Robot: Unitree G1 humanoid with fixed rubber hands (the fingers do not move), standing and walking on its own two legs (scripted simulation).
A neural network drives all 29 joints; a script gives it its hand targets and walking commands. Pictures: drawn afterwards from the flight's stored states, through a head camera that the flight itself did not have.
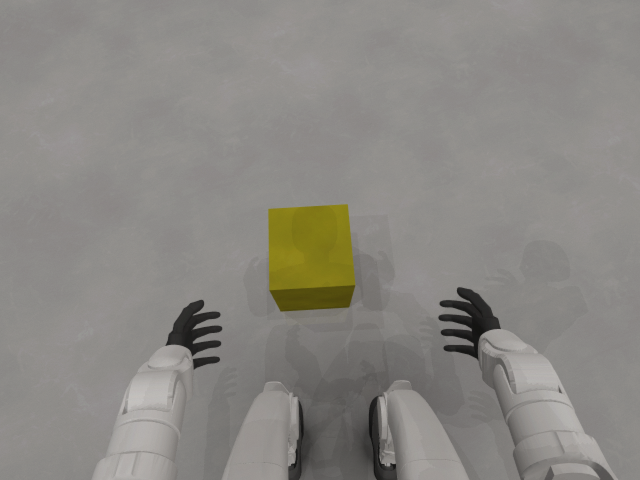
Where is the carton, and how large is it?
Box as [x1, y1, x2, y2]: [268, 204, 354, 311]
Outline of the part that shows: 347,204 268,209 269,290 281,311 348,307 354,288 354,275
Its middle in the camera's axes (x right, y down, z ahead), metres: -0.02 +0.05 +1.05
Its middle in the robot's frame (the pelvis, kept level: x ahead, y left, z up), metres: +0.54 +0.05 -0.58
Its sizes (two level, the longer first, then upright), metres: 0.210 0.200 0.250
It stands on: the floor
